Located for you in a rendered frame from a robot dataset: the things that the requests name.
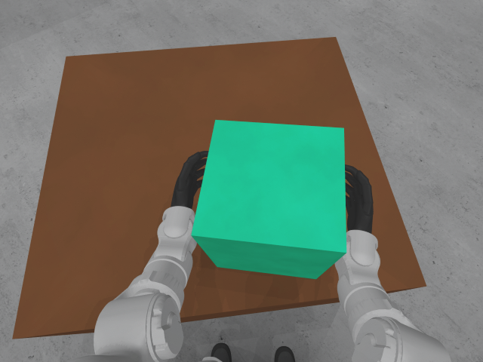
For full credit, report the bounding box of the robot left forearm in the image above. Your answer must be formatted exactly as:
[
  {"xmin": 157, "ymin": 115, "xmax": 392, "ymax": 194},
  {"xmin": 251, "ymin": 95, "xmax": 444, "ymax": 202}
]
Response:
[{"xmin": 94, "ymin": 206, "xmax": 197, "ymax": 354}]

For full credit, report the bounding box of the left robot hand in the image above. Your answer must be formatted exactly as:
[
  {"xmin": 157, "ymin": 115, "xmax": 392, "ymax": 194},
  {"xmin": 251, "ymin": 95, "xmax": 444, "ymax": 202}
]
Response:
[{"xmin": 171, "ymin": 151, "xmax": 209, "ymax": 209}]

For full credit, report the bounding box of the left robot upper arm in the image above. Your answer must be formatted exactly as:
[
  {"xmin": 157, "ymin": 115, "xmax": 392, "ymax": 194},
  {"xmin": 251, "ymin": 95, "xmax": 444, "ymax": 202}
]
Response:
[{"xmin": 68, "ymin": 293, "xmax": 183, "ymax": 362}]

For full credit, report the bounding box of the robot right foot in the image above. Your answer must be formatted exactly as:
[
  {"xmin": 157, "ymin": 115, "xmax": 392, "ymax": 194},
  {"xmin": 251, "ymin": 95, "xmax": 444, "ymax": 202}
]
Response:
[{"xmin": 275, "ymin": 346, "xmax": 295, "ymax": 362}]

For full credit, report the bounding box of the robot foot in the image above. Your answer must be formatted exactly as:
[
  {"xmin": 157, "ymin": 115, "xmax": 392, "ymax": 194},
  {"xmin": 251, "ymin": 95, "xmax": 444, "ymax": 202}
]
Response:
[
  {"xmin": 275, "ymin": 346, "xmax": 295, "ymax": 362},
  {"xmin": 211, "ymin": 343, "xmax": 232, "ymax": 362}
]

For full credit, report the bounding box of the robot left foot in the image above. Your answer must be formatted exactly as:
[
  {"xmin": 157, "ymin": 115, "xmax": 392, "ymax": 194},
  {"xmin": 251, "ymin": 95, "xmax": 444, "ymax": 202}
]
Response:
[{"xmin": 211, "ymin": 343, "xmax": 232, "ymax": 362}]

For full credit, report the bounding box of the robot right forearm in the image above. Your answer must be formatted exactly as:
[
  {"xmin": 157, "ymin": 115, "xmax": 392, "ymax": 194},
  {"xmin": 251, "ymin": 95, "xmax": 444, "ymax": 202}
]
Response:
[{"xmin": 335, "ymin": 230, "xmax": 424, "ymax": 343}]

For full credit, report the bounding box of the right robot hand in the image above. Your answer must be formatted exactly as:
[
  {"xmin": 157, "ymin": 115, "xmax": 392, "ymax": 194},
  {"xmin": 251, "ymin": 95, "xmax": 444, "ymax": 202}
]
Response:
[{"xmin": 345, "ymin": 164, "xmax": 374, "ymax": 233}]

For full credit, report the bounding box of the right robot upper arm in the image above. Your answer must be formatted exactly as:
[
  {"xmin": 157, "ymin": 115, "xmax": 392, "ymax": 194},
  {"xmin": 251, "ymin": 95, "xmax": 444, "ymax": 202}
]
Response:
[{"xmin": 352, "ymin": 317, "xmax": 451, "ymax": 362}]

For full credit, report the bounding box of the pedestal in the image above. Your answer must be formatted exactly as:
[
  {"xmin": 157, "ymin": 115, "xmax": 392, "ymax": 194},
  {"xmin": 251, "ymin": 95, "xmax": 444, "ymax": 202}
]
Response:
[{"xmin": 12, "ymin": 37, "xmax": 426, "ymax": 339}]

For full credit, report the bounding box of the carton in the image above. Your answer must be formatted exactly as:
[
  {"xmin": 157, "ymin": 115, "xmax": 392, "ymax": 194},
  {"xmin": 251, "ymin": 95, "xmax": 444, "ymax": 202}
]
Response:
[{"xmin": 191, "ymin": 120, "xmax": 346, "ymax": 279}]

